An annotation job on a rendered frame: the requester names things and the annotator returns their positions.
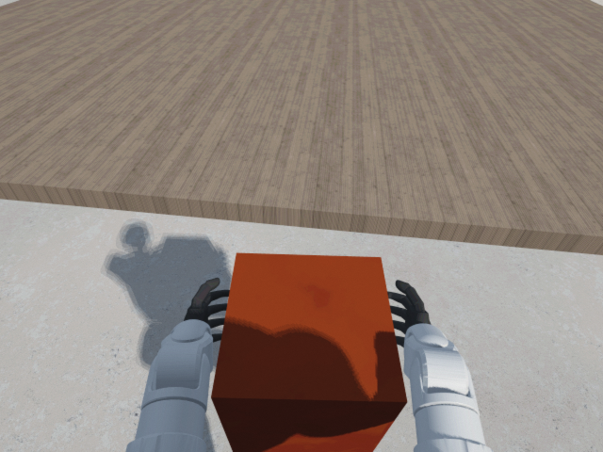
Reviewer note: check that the carton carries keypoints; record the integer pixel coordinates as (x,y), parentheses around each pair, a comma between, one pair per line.
(308,358)

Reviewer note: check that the right robot hand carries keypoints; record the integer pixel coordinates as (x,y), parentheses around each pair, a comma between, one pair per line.
(413,314)

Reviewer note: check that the left robot hand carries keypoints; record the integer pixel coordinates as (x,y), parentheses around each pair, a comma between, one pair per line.
(200,310)

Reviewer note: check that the robot left forearm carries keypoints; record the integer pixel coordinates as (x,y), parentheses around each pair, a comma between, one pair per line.
(176,393)

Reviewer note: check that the robot right forearm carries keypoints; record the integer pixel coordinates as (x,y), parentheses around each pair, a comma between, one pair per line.
(443,397)

